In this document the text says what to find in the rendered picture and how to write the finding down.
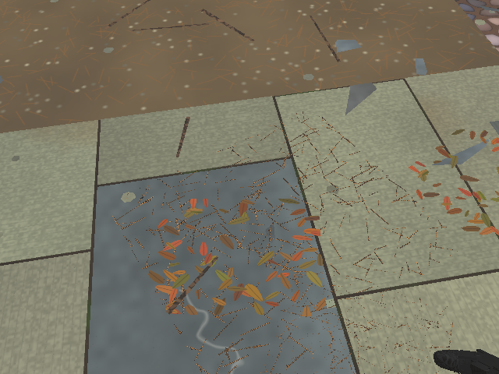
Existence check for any right robot hand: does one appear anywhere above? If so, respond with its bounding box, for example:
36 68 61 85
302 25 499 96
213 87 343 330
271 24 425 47
434 349 499 374

